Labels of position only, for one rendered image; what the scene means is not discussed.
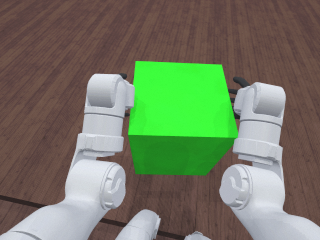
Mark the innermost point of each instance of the robot right forearm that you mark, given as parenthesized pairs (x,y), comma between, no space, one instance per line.
(261,109)

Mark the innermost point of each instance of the robot right upper arm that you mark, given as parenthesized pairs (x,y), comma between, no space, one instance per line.
(256,196)

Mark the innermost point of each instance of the right robot shin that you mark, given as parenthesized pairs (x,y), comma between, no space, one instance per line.
(196,232)

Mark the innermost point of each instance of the robot left forearm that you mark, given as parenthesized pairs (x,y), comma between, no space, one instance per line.
(108,96)

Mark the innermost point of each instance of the left robot thigh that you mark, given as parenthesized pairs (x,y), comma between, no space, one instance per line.
(143,226)

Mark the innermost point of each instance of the robot left upper arm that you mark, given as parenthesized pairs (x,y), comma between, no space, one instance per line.
(93,187)

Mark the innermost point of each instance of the left robot hand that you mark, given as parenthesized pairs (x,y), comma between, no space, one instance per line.
(124,76)

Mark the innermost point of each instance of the right robot hand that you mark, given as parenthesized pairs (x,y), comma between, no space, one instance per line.
(243,84)

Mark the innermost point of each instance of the carton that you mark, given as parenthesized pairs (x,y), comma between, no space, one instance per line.
(182,122)

